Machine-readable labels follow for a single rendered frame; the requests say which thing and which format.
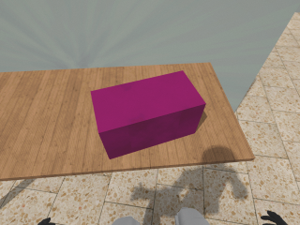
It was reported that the right robot thigh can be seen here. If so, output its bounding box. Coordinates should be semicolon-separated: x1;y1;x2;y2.
174;208;210;225

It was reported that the carton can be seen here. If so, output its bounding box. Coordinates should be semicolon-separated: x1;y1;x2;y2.
90;70;206;159

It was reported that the robot right hand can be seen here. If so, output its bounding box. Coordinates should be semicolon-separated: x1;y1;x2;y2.
261;210;288;225

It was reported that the table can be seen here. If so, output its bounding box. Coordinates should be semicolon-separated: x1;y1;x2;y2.
0;62;255;182

